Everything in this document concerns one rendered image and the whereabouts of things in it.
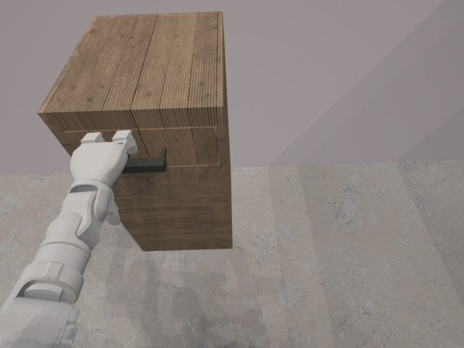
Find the robot left upper arm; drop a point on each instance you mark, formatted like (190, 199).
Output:
(36, 323)

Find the left robot hand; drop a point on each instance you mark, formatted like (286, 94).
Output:
(96, 159)

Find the cabinet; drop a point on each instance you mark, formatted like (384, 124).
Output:
(154, 71)

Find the drawer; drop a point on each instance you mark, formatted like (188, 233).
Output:
(196, 145)

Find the left robot forearm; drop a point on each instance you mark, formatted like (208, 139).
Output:
(56, 273)

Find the handle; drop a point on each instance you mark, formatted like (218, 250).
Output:
(146, 165)

